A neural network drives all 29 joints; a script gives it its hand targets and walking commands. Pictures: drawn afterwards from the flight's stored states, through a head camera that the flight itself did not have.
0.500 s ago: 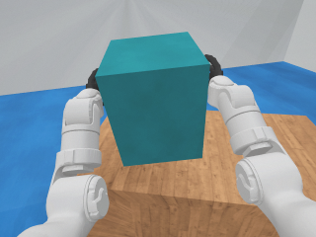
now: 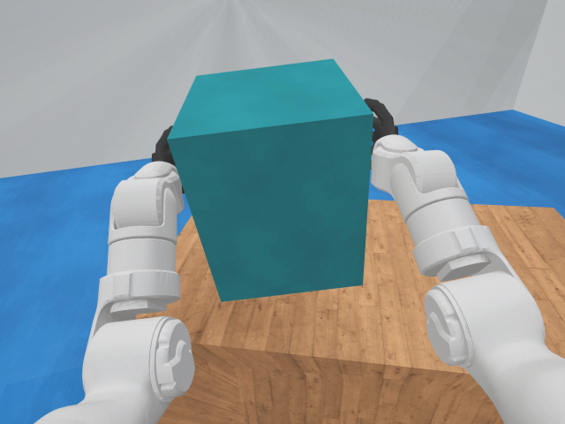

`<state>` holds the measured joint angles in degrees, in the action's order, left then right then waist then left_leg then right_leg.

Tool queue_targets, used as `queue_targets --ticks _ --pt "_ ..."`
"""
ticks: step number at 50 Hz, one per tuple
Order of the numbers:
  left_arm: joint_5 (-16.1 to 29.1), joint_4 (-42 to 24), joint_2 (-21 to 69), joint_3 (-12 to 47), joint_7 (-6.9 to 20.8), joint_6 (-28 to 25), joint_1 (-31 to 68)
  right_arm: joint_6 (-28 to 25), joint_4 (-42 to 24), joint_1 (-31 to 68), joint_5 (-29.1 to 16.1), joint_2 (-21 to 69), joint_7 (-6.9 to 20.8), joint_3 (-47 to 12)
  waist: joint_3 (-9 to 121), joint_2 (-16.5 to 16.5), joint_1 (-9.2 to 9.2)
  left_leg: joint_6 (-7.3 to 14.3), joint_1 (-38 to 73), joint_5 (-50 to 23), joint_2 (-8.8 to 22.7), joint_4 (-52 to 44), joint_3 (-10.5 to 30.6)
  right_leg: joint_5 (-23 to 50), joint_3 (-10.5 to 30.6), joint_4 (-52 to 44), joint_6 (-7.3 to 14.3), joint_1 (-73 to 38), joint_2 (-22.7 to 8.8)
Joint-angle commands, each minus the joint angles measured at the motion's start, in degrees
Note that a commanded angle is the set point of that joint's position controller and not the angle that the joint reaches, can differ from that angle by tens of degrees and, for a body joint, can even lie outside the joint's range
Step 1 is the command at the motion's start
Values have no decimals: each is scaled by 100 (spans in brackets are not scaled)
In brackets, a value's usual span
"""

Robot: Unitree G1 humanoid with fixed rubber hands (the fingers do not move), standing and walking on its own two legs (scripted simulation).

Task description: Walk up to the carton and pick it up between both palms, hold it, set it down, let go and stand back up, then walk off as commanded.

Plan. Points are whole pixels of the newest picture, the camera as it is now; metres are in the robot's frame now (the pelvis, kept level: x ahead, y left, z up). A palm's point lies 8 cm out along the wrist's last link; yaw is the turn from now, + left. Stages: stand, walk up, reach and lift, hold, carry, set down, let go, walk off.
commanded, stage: hold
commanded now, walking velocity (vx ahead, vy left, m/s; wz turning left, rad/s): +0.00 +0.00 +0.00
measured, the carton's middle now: (278, 178) +0.38 +0.00 +0.25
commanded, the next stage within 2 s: none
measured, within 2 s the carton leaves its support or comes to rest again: neither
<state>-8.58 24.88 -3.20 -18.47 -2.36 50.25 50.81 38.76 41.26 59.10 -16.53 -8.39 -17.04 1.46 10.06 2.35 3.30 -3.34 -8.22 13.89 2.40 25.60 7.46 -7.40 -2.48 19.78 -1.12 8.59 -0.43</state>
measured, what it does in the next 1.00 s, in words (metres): stands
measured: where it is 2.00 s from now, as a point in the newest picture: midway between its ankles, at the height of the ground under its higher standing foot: outside the picture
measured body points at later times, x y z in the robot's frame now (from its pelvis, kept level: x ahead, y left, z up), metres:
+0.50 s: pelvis +0.00 +0.00 +0.00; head -0.10 +0.00 +0.44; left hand +0.38 +0.15 +0.27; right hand +0.38 -0.15 +0.30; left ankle +0.01 +0.15 -0.74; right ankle +0.04 -0.13 -0.74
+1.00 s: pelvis +0.00 -0.01 +0.00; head -0.10 -0.01 +0.44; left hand +0.37 +0.15 +0.28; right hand +0.38 -0.15 +0.30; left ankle +0.01 +0.15 -0.74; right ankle +0.04 -0.13 -0.74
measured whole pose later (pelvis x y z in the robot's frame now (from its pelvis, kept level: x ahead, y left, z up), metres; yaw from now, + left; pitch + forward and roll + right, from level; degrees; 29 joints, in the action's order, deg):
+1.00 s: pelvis +0.00 -0.01 +0.00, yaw +1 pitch -4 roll -1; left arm -8.9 26.8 -3.8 -19.4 -1.5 50.6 52.3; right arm 40.1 43.1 61.0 -16.2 -8.2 -17.4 1.9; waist 10.7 2.1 3.0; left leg -3.7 -8.7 13.2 2.3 25.1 8.3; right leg -7.6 -1.7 20.4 -0.8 9.3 0.0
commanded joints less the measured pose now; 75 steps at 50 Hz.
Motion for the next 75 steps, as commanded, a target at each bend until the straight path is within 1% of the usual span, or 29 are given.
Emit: queue_targets --ticks 1,7,17,24,30,43,48,53,66,75 --pt "1219 -1755 3160 2233 867 -732 6237 -176 -2366 5571 -1332 4463 953 -1543 2593 -85 50 44 -720 -1355 -640 -600 -461 1294 118 69 -145 -2360 547" --pt "1197 -1808 3135 2227 896 -660 6156 -78 -2420 5512 -1379 4387 935 -1561 2508 -96 53 21 -688 -1404 -623 -616 -454 1283 112 69 -137 -2342 569" --pt "1182 -2001 3147 2298 906 -584 6190 3 -2379 5383 -1445 4318 943 -1547 2492 76 92 -47 -632 -1532 -621 -593 -453 1372 115 100 -127 -2341 576" --pt "1125 -1976 3139 2275 924 -553 6195 13 -2273 5377 -1442 4288 953 -1512 2403 143 85 -61 -646 -1485 -618 -607 -466 1315 120 95 -124 -2306 562" --pt "1108 -1858 3123 2224 927 -570 6232 -10 -2210 5465 -1409 4324 969 -1481 2349 111 48 -36 -700 -1350 -616 -636 -478 1175 119 70 -123 -2250 552" --pt "1148 -1474 3069 2059 901 -703 6418 -79 -1967 5679 -1264 4439 1011 -1348 2367 -63 1 66 -870 -866 -619 -710 -484 765 131 -1 -140 -2098 504" --pt "1185 -1412 3092 2060 886 -755 6493 -109 -1888 5715 -1241 4455 1021 -1301 2452 -40 19 70 -890 -786 -622 -715 -479 699 135 -4 -140 -2072 496" --pt "1217 -1438 3112 2078 868 -788 6494 -127 -1918 5714 -1276 4472 1008 -1328 2553 -17 23 63 -855 -879 -637 -680 -475 810 149 9 -154 -2113 497" --pt "1295 -1828 3194 2273 831 -748 6370 -81 -2227 5555 -1465 4444 950 -1506 2662 56 62 -8 -648 -1383 -638 -578 -451 1269 160 68 -172 -2233 550" --pt "1266 -2003 3231 2347 841 -639 6229 -4 -2328 5441 -1551 4324 949 -1558 2543 90 79 -65 -564 -1582 -608 -563 -444 1363 156 87 -148 -2221 597"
